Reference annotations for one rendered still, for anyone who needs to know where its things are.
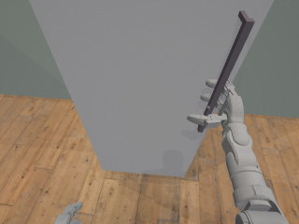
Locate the right robot hand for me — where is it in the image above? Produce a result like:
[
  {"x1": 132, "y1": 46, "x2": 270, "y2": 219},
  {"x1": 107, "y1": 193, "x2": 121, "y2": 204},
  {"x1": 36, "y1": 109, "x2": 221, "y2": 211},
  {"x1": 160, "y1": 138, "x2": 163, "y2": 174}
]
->
[{"x1": 187, "y1": 79, "x2": 244, "y2": 129}]

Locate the left robot hand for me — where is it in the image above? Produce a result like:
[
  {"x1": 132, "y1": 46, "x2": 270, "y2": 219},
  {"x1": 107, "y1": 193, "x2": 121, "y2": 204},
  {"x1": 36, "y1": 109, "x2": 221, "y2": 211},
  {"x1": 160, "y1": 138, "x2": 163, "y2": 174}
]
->
[{"x1": 53, "y1": 202, "x2": 83, "y2": 224}]

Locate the robot right forearm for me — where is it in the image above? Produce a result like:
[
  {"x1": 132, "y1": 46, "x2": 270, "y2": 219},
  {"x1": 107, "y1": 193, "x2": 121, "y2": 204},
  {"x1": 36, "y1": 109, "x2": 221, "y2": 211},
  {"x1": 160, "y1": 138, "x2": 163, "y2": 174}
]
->
[{"x1": 221, "y1": 122, "x2": 289, "y2": 224}]

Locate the right robot upper arm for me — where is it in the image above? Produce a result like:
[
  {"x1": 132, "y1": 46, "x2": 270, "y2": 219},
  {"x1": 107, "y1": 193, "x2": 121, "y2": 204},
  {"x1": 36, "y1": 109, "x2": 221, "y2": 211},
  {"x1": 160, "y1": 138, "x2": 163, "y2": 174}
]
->
[{"x1": 235, "y1": 210, "x2": 288, "y2": 224}]

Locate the fridge door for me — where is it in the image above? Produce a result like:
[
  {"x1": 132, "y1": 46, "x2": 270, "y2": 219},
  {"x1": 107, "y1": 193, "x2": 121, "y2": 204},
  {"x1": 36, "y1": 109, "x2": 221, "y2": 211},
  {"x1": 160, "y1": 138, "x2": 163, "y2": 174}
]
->
[{"x1": 29, "y1": 0, "x2": 274, "y2": 177}]

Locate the handle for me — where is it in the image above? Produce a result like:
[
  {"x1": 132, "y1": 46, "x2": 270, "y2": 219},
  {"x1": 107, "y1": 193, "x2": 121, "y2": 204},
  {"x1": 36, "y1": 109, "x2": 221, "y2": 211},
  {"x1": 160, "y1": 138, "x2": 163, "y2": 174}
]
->
[{"x1": 197, "y1": 10, "x2": 255, "y2": 133}]

